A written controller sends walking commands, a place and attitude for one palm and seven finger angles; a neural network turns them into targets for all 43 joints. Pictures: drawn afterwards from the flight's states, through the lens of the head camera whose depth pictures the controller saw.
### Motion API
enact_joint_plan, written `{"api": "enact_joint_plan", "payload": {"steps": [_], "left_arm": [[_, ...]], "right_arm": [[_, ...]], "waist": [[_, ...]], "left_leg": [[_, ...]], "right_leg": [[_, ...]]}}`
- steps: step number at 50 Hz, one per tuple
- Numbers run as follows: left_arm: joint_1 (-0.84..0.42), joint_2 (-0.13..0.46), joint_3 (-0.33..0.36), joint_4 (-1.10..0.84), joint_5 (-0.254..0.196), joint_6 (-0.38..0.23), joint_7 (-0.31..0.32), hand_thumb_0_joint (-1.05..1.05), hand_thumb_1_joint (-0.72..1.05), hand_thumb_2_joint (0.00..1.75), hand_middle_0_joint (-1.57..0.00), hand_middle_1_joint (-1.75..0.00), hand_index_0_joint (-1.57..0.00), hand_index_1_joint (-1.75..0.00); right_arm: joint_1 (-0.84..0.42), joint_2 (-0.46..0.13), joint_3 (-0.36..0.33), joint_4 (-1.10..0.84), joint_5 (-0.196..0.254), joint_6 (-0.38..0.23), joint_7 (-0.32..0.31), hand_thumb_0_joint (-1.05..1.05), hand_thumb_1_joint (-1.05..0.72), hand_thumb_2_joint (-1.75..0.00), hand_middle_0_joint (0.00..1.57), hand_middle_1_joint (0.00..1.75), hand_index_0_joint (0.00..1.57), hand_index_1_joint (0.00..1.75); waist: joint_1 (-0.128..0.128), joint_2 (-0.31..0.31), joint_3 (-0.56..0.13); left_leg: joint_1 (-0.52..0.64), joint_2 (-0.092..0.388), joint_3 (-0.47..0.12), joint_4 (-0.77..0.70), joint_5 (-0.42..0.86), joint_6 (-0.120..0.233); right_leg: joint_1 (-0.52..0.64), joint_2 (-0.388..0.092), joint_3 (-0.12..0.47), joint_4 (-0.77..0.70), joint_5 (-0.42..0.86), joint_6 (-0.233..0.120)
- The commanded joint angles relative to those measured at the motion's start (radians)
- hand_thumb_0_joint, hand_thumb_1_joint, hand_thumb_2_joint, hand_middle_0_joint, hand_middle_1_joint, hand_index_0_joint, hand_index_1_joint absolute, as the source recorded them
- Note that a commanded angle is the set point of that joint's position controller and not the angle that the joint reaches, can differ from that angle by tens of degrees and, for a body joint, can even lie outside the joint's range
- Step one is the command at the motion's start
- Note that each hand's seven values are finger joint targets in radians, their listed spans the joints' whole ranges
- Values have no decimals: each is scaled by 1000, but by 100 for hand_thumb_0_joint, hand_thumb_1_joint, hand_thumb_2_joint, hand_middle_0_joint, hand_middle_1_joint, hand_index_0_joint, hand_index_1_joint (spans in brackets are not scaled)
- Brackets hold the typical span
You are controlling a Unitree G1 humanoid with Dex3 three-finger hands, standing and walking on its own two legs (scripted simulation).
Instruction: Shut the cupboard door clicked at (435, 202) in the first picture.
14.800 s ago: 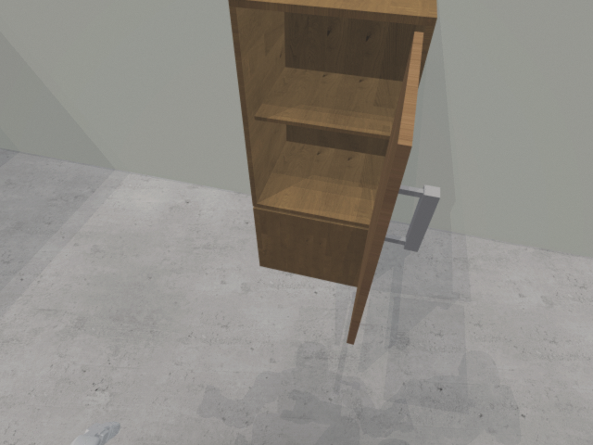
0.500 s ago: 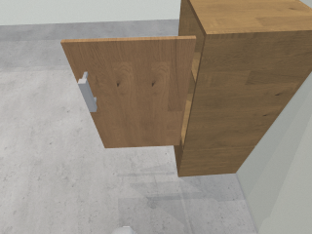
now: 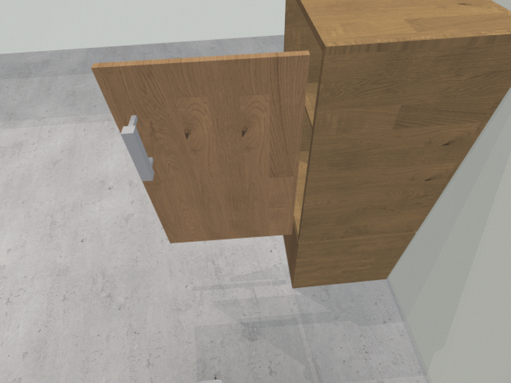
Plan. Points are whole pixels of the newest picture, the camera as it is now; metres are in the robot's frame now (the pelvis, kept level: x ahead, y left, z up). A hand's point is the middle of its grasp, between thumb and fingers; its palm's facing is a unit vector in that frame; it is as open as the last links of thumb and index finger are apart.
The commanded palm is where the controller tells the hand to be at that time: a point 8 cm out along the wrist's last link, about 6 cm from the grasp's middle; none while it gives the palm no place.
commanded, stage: come to a stop and stand still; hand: left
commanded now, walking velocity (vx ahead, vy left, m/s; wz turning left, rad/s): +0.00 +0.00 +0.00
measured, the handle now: (140, 148) +0.54 +0.29 +0.05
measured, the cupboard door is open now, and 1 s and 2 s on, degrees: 89 89 89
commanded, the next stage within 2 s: look again from close up in 0.36 s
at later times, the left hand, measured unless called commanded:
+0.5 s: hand out of the picture +0.00 +0.16 -0.17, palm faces +0.03 -0.98 -0.18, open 7.4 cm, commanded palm none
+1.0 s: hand out of the picture +0.02 +0.17 -0.17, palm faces +0.03 -0.99 -0.16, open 7.4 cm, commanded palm none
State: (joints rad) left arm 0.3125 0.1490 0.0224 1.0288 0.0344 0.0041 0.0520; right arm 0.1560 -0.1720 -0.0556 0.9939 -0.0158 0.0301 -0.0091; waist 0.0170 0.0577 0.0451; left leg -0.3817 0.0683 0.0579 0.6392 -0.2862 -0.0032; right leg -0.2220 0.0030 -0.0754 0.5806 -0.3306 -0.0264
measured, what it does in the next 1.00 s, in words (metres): stands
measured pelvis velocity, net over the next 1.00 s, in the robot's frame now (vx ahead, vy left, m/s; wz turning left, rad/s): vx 0.03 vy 0.01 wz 0.00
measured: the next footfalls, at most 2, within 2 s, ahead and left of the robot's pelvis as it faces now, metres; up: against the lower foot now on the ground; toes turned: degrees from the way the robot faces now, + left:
right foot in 1.96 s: +0.27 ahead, -0.08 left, +0.00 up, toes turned +4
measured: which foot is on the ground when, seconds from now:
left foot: down 0.00-1.00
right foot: down 0.00-1.00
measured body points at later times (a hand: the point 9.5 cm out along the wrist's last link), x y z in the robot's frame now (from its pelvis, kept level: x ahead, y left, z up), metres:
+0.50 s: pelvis -0.01 -0.01 +0.01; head -0.02 +0.00 +0.46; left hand +0.00 +0.21 -0.16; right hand -0.05 -0.23 -0.15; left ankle +0.05 +0.11 -0.73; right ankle -0.01 -0.10 -0.73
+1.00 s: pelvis +0.03 +0.01 +0.01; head +0.04 +0.03 +0.46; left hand +0.02 +0.23 -0.16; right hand +0.05 -0.22 -0.14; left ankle +0.05 +0.11 -0.73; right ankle -0.01 -0.10 -0.73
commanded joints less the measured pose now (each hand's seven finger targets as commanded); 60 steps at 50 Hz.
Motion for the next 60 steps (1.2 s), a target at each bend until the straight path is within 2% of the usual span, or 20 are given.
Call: {"api": "enact_joint_plan", "payload": {"steps": [1,3,5,6,7,8,10,11,13,16,18,20,26,30,35,42,52,55,58,60], "left_arm": [[12,165,27,-105,-4,-48,11,0,90,90,-20,-30,-20,-30],[6,146,16,-107,-8,-46,7,0,90,90,-20,-30,-20,-30],[-5,118,8,-113,-12,-37,5,0,90,90,-20,-30,-20,-30],[8,112,6,-113,-15,-28,3,0,90,90,-20,-30,-20,-30],[15,121,6,-107,-14,-20,2,0,90,90,-20,-30,-20,-30],[28,128,5,-99,-12,-17,-1,0,90,90,-20,-30,-20,-30],[56,137,4,-89,-12,-20,-7,0,90,90,-20,-30,-20,-30],[55,142,5,-88,-13,-19,-8,0,90,90,-20,-30,-20,-30],[35,149,7,-92,-16,-19,-11,0,90,90,-20,-30,-20,-30],[20,147,9,-98,-18,-19,-13,0,90,90,-20,-30,-20,-30],[38,140,5,-85,-19,-23,-16,0,90,90,-20,-30,-20,-30],[39,133,5,-75,-19,-24,-17,0,90,90,-20,-30,-20,-30],[54,111,-4,-34,-22,-27,-17,0,90,90,-20,-30,-20,-30],[78,101,-9,-4,-22,-33,-17,0,90,90,-20,-30,-20,-30],[94,89,-15,28,-22,-37,-15,0,90,90,-20,-30,-20,-30],[95,81,-16,47,-18,-35,-11,0,90,90,-20,-30,-20,-30],[81,92,-15,58,-17,-30,-12,0,90,90,-20,-30,-20,-30],[90,101,-5,54,-10,-25,-18,0,90,90,-20,-30,-20,-30],[93,112,4,45,-5,-22,-27,0,90,90,-20,-30,-20,-30],[106,124,13,38,-4,-22,-31,0,90,90,-20,-30,-20,-30]], "right_arm": [[49,-26,5,-86,1,-26,14,0,-90,-90,20,30,20,30],[92,-35,13,-74,6,-30,9,0,-90,-90,20,30,20,30],[132,-58,18,-46,3,-40,6,0,-90,-90,20,30,20,30],[119,-74,22,-43,-1,-39,5,0,-90,-90,20,30,20,30],[104,-76,24,-38,-3,-34,5,0,-90,-90,20,30,20,30],[96,-79,27,-37,-4,-31,5,0,-90,-90,20,30,20,30],[116,-69,33,-31,-6,-29,5,0,-90,-90,20,30,20,30],[135,-72,34,-25,-7,-27,5,0,-90,-90,20,30,20,30],[174,-68,35,-10,-10,-25,5,0,-90,-90,20,30,20,30],[205,-61,40,8,-11,-33,2,0,-90,-90,20,30,20,30],[198,-59,42,11,-9,-36,1,0,-90,-90,20,30,20,30],[214,-49,45,23,-7,-39,-2,0,-90,-90,20,30,20,30],[228,-42,51,61,-2,-44,-6,0,-90,-90,20,30,20,30],[233,-38,54,80,3,-54,-11,0,-90,-90,20,30,20,30],[215,-45,53,93,8,-64,-16,0,-90,-90,20,30,20,30],[183,-54,52,104,9,-67,-20,0,-90,-90,20,30,20,30],[144,-76,55,102,7,-67,-22,0,-90,-90,20,30,20,30],[156,-86,50,101,3,-61,-16,0,-90,-90,20,30,20,30],[136,-104,42,78,-2,-54,-9,0,-90,-90,20,30,20,30],[131,-99,39,60,-2,-53,-5,0,-90,-90,20,30,20,30]], "waist": [[-38,-165,-74],[-50,-236,-40],[-50,-117,47],[-30,-25,86],[-23,13,130],[-13,16,160],[-7,-50,158],[-12,-91,136],[-29,-107,94],[-32,-28,59],[-19,-53,45],[-23,-70,39],[-20,-41,69],[-17,-27,30],[-13,-28,-6],[-15,-53,10],[-10,-42,11],[-8,-39,4],[-2,-33,68],[9,-59,91]], "left_leg": [[34,-32,6,45,-46,16],[131,-32,4,-75,15,19],[171,20,-57,-176,112,40],[113,37,-99,-215,44,53],[40,41,-123,-257,-68,57],[-12,33,-130,-285,-154,54],[-18,12,-100,-267,-151,46],[2,-1,-81,-234,-133,40],[73,-11,-52,-179,-91,31],[65,1,-79,-222,-104,36],[36,5,-85,-229,-102,36],[46,10,-84,-238,-89,35],[46,15,-95,-248,-53,31],[80,27,-99,-260,18,36],[127,38,-97,-251,123,43],[157,41,-94,-249,192,48],[181,40,-97,-267,224,52],[160,40,-108,-267,49,69],[69,32,-138,-270,-135,82],[-3,13,-137,-233,-175,87]], "right_leg": [[23,-213,193,-168,424,-116],[-53,-176,152,-162,319,-84],[-151,-113,113,-154,100,-41],[-156,-88,107,-171,-32,-27],[-137,-75,104,-192,-125,-21],[-126,-70,112,-204,-166,-20],[-113,-85,136,-252,-212,-28],[-124,-100,154,-272,-256,-33],[-179,-125,180,-301,-314,-47],[-141,-104,153,-264,-244,-39],[-96,-106,156,-263,-217,-39],[-85,-108,152,-272,-208,-39],[-82,-104,144,-267,-138,-35],[-29,-100,129,-250,-20,-30],[10,-100,110,-223,109,-19],[10,-105,102,-212,171,-8],[28,-111,92,-211,180,1],[34,-103,59,-172,11,-9],[6,-106,62,-159,-129,-23],[33,-121,77,-170,-174,-35]]}}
